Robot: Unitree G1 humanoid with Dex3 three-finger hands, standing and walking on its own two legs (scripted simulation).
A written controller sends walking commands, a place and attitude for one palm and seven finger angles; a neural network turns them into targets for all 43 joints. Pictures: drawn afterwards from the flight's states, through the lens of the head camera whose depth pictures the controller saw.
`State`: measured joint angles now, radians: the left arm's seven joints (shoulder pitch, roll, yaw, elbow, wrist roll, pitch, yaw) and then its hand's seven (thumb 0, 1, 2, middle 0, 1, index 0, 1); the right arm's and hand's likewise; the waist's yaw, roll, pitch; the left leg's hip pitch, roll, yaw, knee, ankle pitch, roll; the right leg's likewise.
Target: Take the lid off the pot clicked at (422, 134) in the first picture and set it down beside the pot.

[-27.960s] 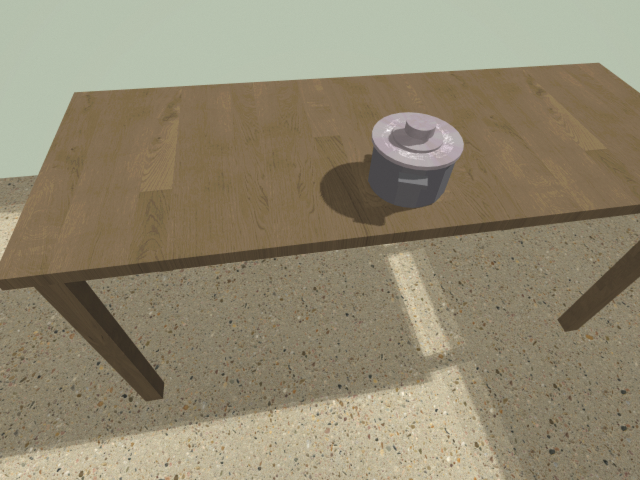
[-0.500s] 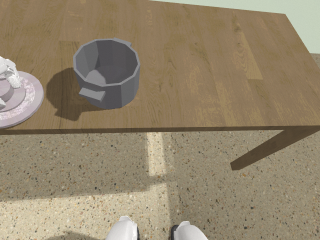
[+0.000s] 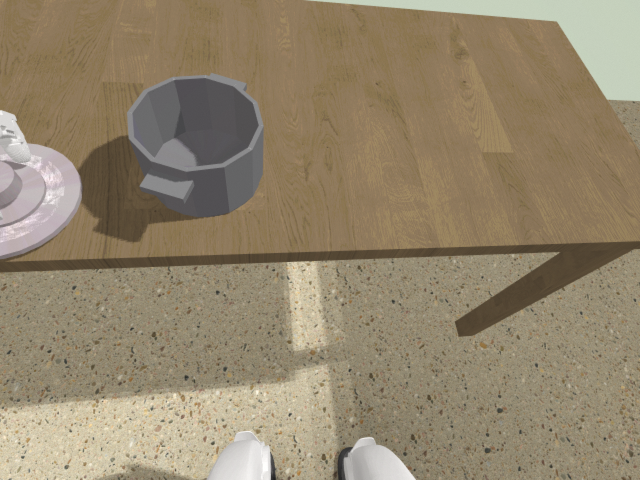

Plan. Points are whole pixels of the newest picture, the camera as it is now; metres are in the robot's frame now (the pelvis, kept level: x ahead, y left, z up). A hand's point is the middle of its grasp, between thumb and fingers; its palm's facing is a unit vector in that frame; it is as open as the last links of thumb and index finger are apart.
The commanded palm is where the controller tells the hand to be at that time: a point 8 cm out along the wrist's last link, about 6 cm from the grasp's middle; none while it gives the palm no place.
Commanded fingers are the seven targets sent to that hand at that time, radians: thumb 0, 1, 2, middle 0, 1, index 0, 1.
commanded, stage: open the fingers wide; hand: left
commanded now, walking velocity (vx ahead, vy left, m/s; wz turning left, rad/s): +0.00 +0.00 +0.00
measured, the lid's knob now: out of the picture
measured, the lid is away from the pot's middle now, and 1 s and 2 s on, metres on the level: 0.25 0.25 0.25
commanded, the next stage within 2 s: raise the empty hand in 0.26 s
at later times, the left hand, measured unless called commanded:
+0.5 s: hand out of the picture +0.46 +0.37 +0.06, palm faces -0.45 -0.14 -0.88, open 11.0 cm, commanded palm +0.51 +0.36 +0.12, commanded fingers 0.00 0.06 0.50 -0.30 -0.95 -0.30 -0.95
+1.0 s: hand out of the picture +0.46 +0.37 +0.11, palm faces -0.41 -0.16 -0.90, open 11.0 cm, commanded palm +0.50 +0.36 +0.18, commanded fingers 0.00 0.06 0.50 -0.30 -0.95 -0.30 -0.95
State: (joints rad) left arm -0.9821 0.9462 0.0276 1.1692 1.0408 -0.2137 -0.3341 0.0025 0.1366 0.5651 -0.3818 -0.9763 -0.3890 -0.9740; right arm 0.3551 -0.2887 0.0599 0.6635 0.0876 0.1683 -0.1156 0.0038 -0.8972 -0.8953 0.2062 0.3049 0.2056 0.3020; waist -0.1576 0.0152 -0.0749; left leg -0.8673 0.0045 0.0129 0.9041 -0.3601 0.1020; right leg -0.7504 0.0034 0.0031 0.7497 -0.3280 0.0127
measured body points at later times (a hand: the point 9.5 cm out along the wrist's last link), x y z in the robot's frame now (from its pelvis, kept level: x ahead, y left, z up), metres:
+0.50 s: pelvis +0.00 -0.01 +0.00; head +0.13 +0.04 +0.43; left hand +0.48 +0.38 +0.11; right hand +0.02 -0.29 -0.10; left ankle +0.04 +0.05 -0.69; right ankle +0.02 -0.19 -0.69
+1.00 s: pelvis +0.01 -0.01 +0.01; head +0.11 +0.03 +0.44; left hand +0.47 +0.38 +0.16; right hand +0.03 -0.29 -0.10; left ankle +0.04 +0.05 -0.69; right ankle +0.02 -0.19 -0.69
